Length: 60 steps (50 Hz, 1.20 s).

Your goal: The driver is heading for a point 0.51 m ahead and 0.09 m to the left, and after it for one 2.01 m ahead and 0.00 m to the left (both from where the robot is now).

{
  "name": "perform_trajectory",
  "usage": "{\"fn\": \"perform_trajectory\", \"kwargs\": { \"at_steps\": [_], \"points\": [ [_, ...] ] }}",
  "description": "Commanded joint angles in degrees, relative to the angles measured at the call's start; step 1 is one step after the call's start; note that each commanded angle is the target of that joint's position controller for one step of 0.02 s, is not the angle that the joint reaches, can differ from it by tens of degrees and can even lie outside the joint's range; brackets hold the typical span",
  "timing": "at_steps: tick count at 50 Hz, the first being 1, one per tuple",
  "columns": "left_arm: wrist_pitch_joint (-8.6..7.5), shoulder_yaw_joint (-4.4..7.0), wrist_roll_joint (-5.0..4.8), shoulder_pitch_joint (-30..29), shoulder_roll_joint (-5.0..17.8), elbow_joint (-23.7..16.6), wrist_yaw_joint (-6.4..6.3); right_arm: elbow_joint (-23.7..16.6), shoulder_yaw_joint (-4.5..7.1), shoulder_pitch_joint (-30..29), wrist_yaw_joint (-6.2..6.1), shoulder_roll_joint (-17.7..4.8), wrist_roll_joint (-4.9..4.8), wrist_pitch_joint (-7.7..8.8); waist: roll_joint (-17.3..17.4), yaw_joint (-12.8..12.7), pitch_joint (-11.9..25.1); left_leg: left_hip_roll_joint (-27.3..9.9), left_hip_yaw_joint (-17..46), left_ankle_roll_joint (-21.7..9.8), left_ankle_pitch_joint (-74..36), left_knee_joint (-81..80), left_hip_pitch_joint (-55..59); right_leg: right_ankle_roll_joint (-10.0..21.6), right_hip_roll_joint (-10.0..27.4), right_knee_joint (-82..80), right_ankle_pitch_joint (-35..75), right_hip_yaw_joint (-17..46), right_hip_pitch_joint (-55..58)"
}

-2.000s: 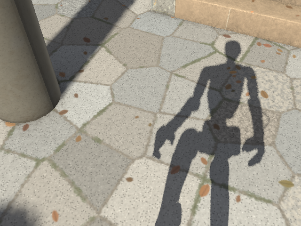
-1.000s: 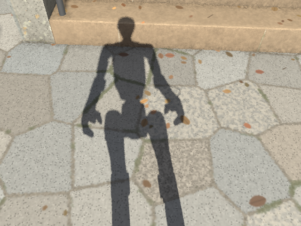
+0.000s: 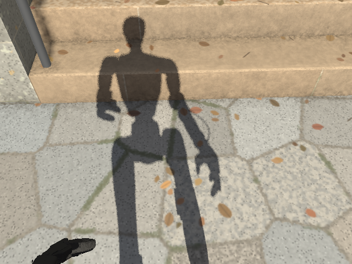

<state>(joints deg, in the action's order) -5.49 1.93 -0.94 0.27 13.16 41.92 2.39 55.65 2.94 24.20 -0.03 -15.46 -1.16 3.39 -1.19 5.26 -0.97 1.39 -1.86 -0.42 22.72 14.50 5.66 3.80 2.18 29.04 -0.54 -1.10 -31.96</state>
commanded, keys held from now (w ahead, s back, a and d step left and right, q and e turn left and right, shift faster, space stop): w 0.36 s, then w+q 0.16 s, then q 0.48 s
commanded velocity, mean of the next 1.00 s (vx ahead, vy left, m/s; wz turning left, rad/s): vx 0.36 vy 0.00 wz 0.25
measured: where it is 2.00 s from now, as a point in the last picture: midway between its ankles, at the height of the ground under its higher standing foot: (165, 250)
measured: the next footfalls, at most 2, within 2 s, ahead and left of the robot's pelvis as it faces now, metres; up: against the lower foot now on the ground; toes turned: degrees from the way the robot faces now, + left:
right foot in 0.02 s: +0.20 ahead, -0.12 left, +0.00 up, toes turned -2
left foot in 0.58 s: +0.49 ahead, +0.13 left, +0.00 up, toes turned +7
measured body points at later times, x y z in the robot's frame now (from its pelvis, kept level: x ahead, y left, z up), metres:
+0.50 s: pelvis +0.27 -0.01 +0.01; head +0.29 +0.00 +0.46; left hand +0.26 +0.27 -0.12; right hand +0.47 -0.24 -0.09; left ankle +0.45 +0.14 -0.69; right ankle +0.16 -0.11 -0.73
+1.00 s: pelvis +0.46 +0.05 +0.01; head +0.50 +0.07 +0.46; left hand +0.56 +0.35 -0.09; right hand +0.65 -0.21 -0.08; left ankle +0.45 +0.12 -0.73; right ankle +0.61 -0.09 -0.69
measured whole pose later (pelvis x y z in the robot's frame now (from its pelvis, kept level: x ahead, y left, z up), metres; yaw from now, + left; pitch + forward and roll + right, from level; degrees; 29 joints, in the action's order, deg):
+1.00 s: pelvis +0.46 +0.05 +0.01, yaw +18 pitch +3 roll -1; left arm -1.5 3.2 0.4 4.7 16.5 43.2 -2.3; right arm 42.6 4.4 12.4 -1.8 -17.3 -0.7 -1.1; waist -1.2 2.1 -1.3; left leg 7.4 9.0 -4.3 10.9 25.7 -17.2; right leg -5.1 0.3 42.0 -11.9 7.5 -32.8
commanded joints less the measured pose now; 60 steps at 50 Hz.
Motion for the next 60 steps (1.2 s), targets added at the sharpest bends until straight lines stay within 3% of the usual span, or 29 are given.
{"fn": "perform_trajectory", "kwargs": {
  "at_steps": [1,2,3,4,5,6,7,11,15,19,25,27,28,29,30,31,32,33,34,36,40,45,51,54,55,56,57,58,60],
  "points": [
    [-0.64,4.49,0.18,16.03,11.77,1.04,-0.59,-3.40,1.40,-2.58,-0.46,-8.78,0.55,-0.24,5.50,-12.33,9.98,-11.31,2.43,-5.81,-49.53,22.83,-8.45,4.65,-0.65,0.37,-1.55,-0.14,26.64],
    [-0.45,5.82,1.66,24.57,17.64,2.42,-1.07,-5.05,-0.36,2.68,-0.15,-3.24,1.28,0.50,-5.34,-11.94,20.35,-4.44,-0.29,-2.37,-27.77,46.02,-29.87,12.25,14.78,1.16,-5.00,21.86,51.15],
    [-0.23,5.19,0.93,26.50,15.95,3.41,-0.73,-3.89,-1.34,5.36,0.36,-0.77,0.84,1.88,-13.49,-11.18,26.59,2.07,6.70,-1.48,10.30,57.48,-42.11,16.72,21.50,-8.69,-14.87,43.19,58.15],
    [-0.23,3.86,0.39,23.37,11.67,3.03,-0.85,-5.10,0.46,-0.86,0.68,-7.44,-0.91,2.81,-9.01,-11.78,18.27,-1.75,9.14,-2.47,8.64,62.05,-48.28,13.24,19.01,-10.97,-19.48,38.29,52.23],
    [-0.15,3.26,0.20,18.01,10.20,2.15,-1.03,-6.70,0.75,-5.82,0.65,-8.51,-1.50,3.30,-6.02,-10.42,10.36,-4.77,6.97,-3.06,2.73,60.59,-49.64,11.04,17.04,-12.58,-16.39,29.89,42.75],
    [-0.10,2.75,0.58,14.05,8.75,1.62,-0.98,-6.94,0.81,-8.04,0.31,-7.81,-0.82,3.25,-2.00,-8.56,6.12,-7.14,5.86,-2.81,-2.05,57.41,-47.22,10.07,14.74,-14.63,-11.62,24.02,33.98],
    [-0.32,2.36,1.17,11.63,7.37,1.34,-0.75,-6.77,1.12,-7.71,0.12,-7.03,-0.12,2.67,-2.16,-6.36,3.60,-8.94,6.07,-2.57,-5.22,54.20,-43.83,9.26,12.48,-16.80,-8.19,19.58,27.60],
    [-1.44,2.56,1.25,11.43,7.96,3.03,-0.66,-6.49,0.99,-6.44,-0.29,-3.95,0.41,0.27,-2.80,-3.39,1.36,-10.47,5.59,-0.78,-11.10,48.07,-40.60,10.30,10.11,-22.17,-2.99,12.00,19.77],
    [-0.96,2.82,1.04,15.26,9.39,5.26,-1.88,-8.91,1.13,-14.47,-0.15,-3.76,1.11,0.53,-1.77,-5.32,-1.02,-10.33,5.18,0.71,-23.23,35.04,-45.68,9.38,9.07,-23.35,0.04,7.88,22.29],
    [-0.51,3.01,0.50,18.62,10.80,7.26,-2.48,-10.79,0.42,-21.90,0.71,-2.40,0.64,1.15,-1.75,-8.00,-2.33,-7.97,2.77,0.54,-30.47,22.98,-43.46,7.82,8.51,-23.41,-0.90,4.21,25.05],
    [0.89,3.73,0.37,20.90,11.58,10.13,-2.97,-14.40,0.12,-27.41,2.92,-3.49,-0.23,1.35,-1.94,-9.10,-3.75,-6.28,2.79,-3.25,-21.60,17.76,-46.24,5.95,13.74,-18.32,4.49,1.16,37.63],
    [1.61,4.02,0.47,18.38,12.55,9.58,-3.36,-14.20,0.92,-23.57,3.31,-5.23,0.19,1.40,-3.28,-6.33,-1.07,-3.28,0.10,-5.14,-16.97,16.85,-38.96,4.02,13.09,-11.10,22.81,-1.28,38.82],
    [2.27,4.02,0.58,16.76,12.75,8.96,-3.75,-12.52,2.15,-16.63,3.25,-7.07,0.69,1.42,-3.19,-2.51,3.29,-0.21,-2.41,-6.19,-18.61,15.18,-29.45,2.25,10.80,-1.32,34.05,-3.73,37.70],
    [2.63,3.60,1.00,17.23,11.98,7.85,-4.38,-10.70,3.86,-8.97,2.80,-10.74,0.94,1.39,-0.85,0.34,8.46,-0.22,-0.22,-7.70,-26.71,14.66,-16.53,-0.54,7.48,11.94,32.51,-6.10,31.28],
    [1.81,2.09,2.45,20.84,8.01,5.15,-4.38,-10.89,5.41,-3.13,1.95,-17.45,2.06,1.15,10.74,-0.74,16.78,-14.50,21.61,-15.79,-42.91,16.85,5.90,-4.99,0.27,34.87,7.24,-7.15,9.64],
    [0.20,0.73,2.68,23.66,5.45,5.60,-3.59,-11.73,4.54,-4.14,2.06,-15.97,1.15,0.98,16.53,-2.34,25.68,-23.82,42.71,-24.22,-50.26,9.55,16.12,-7.07,-7.98,49.76,-35.02,1.64,-2.85],
    [-0.90,1.99,0.91,20.99,10.31,5.51,-2.78,-12.60,3.65,-5.56,2.07,-12.80,0.92,0.63,10.38,-1.00,24.09,-21.38,35.81,-21.65,-49.67,9.83,12.71,-5.93,-3.47,53.24,-33.95,8.04,-5.69],
    [-1.18,1.95,-0.18,16.41,10.56,4.06,-2.80,-13.45,3.16,-8.87,1.85,-10.51,0.67,0.41,6.68,-1.56,16.68,-18.60,27.18,-19.17,-49.97,9.88,5.03,-5.26,-1.06,50.95,-30.63,6.47,-7.48],
    [-0.83,2.16,0.35,13.99,10.42,3.75,-3.41,-14.02,2.85,-11.82,1.70,-9.21,0.42,0.13,1.36,-3.02,10.33,-15.84,21.76,-17.00,-49.36,8.29,-3.94,-5.50,0.98,46.42,-26.98,5.20,-7.44],
    [1.03,2.90,1.39,13.62,10.74,2.70,-4.38,-15.03,2.49,-14.40,1.32,-8.14,1.21,-0.40,2.56,-6.08,7.15,-12.87,18.66,-15.69,-48.53,5.11,-15.44,-5.87,2.46,40.42,-23.36,5.23,-1.20],
    [2.82,2.69,1.85,14.23,8.53,1.41,-5.47,-15.67,3.47,-14.04,0.32,-10.61,1.20,-0.64,5.01,-7.44,8.58,-11.11,16.52,-15.85,-51.96,4.49,-19.17,-7.89,0.54,31.71,-17.99,5.00,-0.23],
    [3.62,2.57,1.56,7.02,8.16,-1.19,-5.31,-16.26,3.66,-13.00,-1.63,-10.98,0.16,-2.93,6.46,-5.12,8.61,-9.06,19.53,-11.96,-34.77,5.17,-17.97,-9.09,-1.10,19.58,-9.76,6.73,-1.13],
    [2.51,2.77,1.05,2.54,9.22,-3.19,-4.23,-17.32,3.86,-12.36,-2.26,-11.13,0.46,-4.66,9.11,-3.71,6.45,-8.94,27.17,-11.55,-29.18,8.71,-15.03,-8.65,-3.93,8.32,-13.88,8.40,2.17],
    [1.50,2.96,1.03,7.86,9.58,-1.56,-3.46,-18.51,2.93,-14.82,-2.44,-9.19,0.02,-4.99,9.45,-6.60,7.92,-7.37,26.77,-8.86,-32.74,13.94,-13.71,-6.37,-3.11,-5.01,-5.71,6.41,11.90],
    [1.22,3.02,1.71,8.30,10.46,-1.51,-3.36,-18.26,2.11,-12.78,-2.49,-7.04,0.50,-4.86,7.54,-6.06,8.57,-5.21,25.02,-6.45,-28.15,16.28,-16.41,-4.50,0.88,-9.02,4.38,8.65,18.89],
    [1.38,2.94,3.00,7.36,12.68,-2.65,-3.57,-17.95,0.86,-9.30,-2.39,-3.57,2.21,-4.46,-1.82,-3.57,10.91,-0.16,19.00,-3.63,-13.09,24.09,-21.09,-0.10,10.72,-8.60,21.44,18.60,26.48],
    [2.01,2.24,4.73,5.98,11.26,-1.77,-3.54,-17.97,0.94,-5.53,-2.30,-3.76,2.06,-4.24,-13.22,-0.06,9.68,4.57,14.12,-0.09,10.21,27.43,-27.16,9.88,17.28,-7.03,31.39,27.70,27.08],
    [1.97,0.80,3.80,6.03,6.25,-1.94,-3.08,-16.90,1.33,-6.04,-2.30,-7.36,3.03,-4.19,-11.04,-2.08,9.82,0.99,13.06,2.73,13.73,31.48,-27.29,13.17,18.19,-8.40,27.60,30.44,26.14],
    [2.28,1.17,2.24,6.33,7.98,-1.08,-2.31,-15.68,1.99,-9.77,-2.28,-8.07,2.40,-4.46,-7.03,-3.66,8.48,-0.10,10.68,4.94,10.21,31.23,-28.09,9.49,12.17,-7.39,19.05,25.29,26.85]
  ]
}}
Velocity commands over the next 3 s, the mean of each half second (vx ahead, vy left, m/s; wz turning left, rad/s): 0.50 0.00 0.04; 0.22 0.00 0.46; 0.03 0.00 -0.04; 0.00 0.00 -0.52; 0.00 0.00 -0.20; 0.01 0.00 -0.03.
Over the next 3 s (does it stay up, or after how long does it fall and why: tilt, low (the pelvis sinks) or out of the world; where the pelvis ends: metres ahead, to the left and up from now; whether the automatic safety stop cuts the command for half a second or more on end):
stays up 0.55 0.04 0.01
